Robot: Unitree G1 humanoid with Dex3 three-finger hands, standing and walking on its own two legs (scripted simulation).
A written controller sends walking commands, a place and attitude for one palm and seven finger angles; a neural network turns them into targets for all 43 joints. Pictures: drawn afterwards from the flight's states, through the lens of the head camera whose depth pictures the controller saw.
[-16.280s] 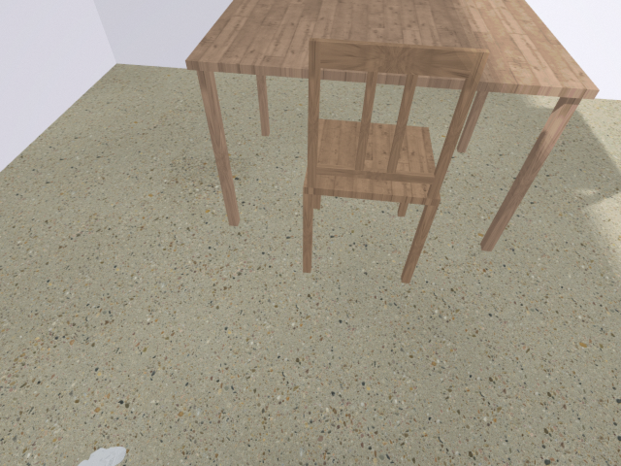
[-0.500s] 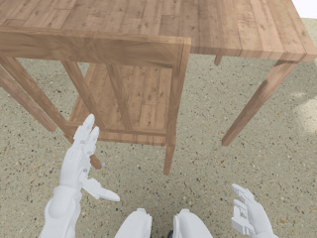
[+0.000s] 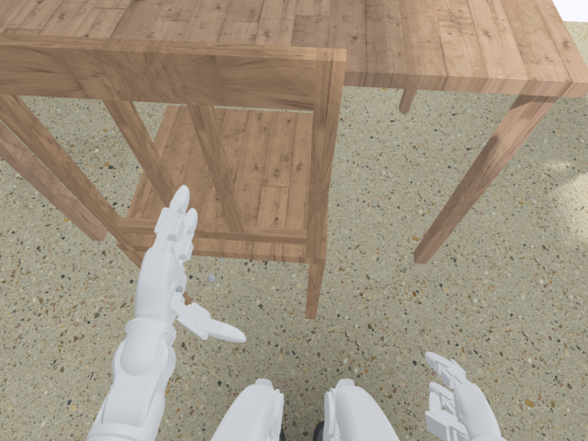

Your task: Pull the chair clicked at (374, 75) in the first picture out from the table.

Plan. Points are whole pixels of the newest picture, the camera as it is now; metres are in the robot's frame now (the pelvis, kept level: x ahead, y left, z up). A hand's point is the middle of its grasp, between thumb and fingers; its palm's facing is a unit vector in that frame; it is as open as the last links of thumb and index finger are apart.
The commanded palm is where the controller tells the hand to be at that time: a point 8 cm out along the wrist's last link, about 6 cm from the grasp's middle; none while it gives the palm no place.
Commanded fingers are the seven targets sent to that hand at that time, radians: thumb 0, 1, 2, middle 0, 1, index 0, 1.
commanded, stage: aim the fingers beside a spindle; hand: left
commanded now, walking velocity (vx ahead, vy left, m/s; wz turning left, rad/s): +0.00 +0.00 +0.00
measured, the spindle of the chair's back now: (159, 176) +0.47 +0.22 +0.04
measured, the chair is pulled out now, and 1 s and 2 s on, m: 0.00 0.00 0.00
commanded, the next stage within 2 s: none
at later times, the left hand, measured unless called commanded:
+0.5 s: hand (227, 298) +0.30 +0.10 +0.01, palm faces -0.11 -0.99 +0.00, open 16.9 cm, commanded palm +0.28 +0.17 +0.03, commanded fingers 0.00 -0.50 0.30 -0.06 -0.08 -0.06 -0.08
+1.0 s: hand (199, 275) +0.31 +0.13 +0.05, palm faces +0.01 -1.00 -0.06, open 16.9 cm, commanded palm +0.28 +0.17 +0.03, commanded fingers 0.00 -0.50 0.30 -0.06 -0.08 -0.06 -0.08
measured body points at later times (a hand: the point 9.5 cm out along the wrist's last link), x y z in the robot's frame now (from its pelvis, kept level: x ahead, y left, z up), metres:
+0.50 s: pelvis +0.00 +0.00 +0.00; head +0.11 +0.00 +0.44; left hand +0.30 +0.16 +0.01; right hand +0.19 -0.23 -0.10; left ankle +0.02 +0.08 -0.62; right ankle +0.03 -0.07 -0.62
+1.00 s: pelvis +0.00 +0.00 +0.00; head +0.10 +0.00 +0.44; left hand +0.31 +0.19 +0.05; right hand +0.18 -0.23 -0.10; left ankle +0.02 +0.08 -0.62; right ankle +0.03 -0.07 -0.62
